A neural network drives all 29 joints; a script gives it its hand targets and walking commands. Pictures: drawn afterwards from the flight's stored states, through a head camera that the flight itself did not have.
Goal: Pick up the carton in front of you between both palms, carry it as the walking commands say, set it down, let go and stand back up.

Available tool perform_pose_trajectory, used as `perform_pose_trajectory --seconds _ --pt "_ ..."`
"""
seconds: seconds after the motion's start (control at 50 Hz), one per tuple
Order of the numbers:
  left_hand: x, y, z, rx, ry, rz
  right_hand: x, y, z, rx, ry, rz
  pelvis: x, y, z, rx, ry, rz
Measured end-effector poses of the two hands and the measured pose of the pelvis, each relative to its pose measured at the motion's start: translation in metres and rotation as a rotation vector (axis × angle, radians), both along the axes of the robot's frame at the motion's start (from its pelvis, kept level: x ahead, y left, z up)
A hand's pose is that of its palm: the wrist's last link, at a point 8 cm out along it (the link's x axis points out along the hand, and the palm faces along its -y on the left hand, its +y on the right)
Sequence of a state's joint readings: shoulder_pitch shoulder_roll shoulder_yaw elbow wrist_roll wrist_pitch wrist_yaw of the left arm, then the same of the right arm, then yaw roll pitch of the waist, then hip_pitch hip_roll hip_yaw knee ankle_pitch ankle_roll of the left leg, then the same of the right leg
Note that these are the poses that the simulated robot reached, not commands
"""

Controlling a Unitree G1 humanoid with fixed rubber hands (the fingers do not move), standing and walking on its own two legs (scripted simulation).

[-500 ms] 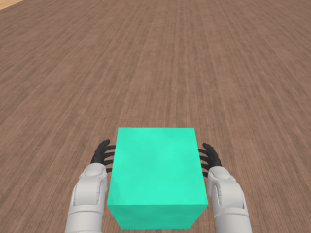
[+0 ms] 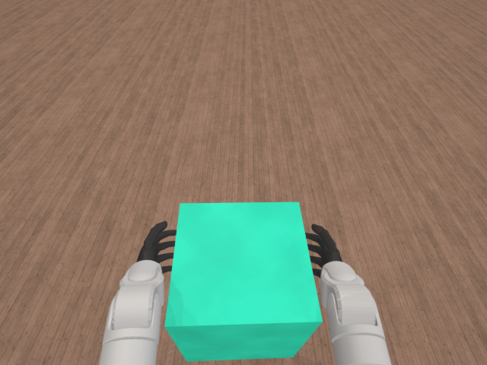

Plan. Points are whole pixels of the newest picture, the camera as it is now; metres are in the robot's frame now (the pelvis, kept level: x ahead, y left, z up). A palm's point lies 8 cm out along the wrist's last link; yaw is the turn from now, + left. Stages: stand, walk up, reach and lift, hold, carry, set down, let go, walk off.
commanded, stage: hold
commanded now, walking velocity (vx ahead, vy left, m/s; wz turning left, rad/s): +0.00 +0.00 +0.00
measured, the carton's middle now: (240, 285) +0.28 +0.01 -0.05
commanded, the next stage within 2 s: set down in 0.46 s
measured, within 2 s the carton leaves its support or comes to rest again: neither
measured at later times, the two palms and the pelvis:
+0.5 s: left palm (140, 247) +0.30 +0.18 +0.04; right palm (321, 273) +0.26 -0.12 +0.04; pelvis +0.00 +0.07 +0.00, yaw -7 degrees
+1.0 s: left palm (154, 267) +0.34 +0.19 -0.09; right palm (297, 275) +0.33 -0.11 -0.09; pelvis -0.03 +0.05 -0.04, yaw -7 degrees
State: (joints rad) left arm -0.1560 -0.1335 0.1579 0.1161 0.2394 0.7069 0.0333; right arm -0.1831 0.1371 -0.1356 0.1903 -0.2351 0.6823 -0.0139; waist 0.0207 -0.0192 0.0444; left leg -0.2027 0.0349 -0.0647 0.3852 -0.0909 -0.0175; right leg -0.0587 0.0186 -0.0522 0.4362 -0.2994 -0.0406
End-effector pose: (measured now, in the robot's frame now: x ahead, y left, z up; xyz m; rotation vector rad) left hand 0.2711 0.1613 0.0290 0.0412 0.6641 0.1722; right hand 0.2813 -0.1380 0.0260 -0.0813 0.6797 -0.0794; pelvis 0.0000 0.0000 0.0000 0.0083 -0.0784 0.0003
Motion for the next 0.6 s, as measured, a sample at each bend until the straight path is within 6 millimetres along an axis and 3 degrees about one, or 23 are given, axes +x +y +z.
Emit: perform_pose_trajectory --seconds 0.08,0.16,0.44,0.6 --pt "0.013 -0.016 0.003 -0.004 -0.005 -0.089 -0.015 -0.016 0.003 0.001 -0.005 -0.093 -0.002 0.009 0.002 -0.004 -0.02 -0.043" --pt "0.022 -0.021 0.007 -0.006 -0.011 -0.145 -0.023 -0.019 0.007 0.002 -0.011 -0.151 -0.003 0.02 0.002 -0.007 -0.033 -0.085" --pt "0.028 0.016 0.009 -0.035 -0.005 -0.153 -0.019 0.018 0.016 -0.015 0.0 -0.16 -0.003 0.06 0.003 -0.011 -0.042 -0.126" --pt "0.038 0.022 0.011 -0.058 -0.004 -0.151 -0.014 0.025 0.015 -0.006 0.003 -0.178 -0.004 0.073 0.001 -0.011 -0.046 -0.136"
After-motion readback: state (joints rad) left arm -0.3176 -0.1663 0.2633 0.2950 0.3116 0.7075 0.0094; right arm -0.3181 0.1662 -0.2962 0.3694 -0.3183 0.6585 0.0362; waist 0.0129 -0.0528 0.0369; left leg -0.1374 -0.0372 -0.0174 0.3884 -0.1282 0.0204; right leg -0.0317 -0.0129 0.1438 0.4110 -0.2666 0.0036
